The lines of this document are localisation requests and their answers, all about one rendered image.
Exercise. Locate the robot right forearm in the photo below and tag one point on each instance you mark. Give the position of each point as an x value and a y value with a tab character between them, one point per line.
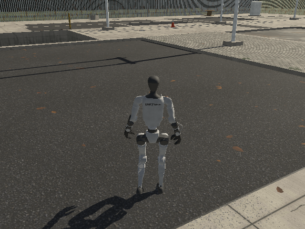
176	128

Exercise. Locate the robot right hand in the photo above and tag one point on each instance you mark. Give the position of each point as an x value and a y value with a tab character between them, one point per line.
175	138

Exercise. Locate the robot left upper arm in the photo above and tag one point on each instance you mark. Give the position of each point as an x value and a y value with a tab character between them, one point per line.
135	108

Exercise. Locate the robot head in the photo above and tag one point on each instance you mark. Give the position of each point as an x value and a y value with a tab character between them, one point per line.
153	83

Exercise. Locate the robot right foot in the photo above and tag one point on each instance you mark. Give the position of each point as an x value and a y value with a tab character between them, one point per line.
160	189

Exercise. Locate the robot right upper arm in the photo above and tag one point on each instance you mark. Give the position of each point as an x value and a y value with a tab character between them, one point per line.
170	109

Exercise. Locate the robot left forearm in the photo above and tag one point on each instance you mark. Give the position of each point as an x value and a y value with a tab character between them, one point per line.
129	124

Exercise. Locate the robot left hand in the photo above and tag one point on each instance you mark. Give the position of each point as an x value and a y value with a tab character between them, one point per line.
130	132

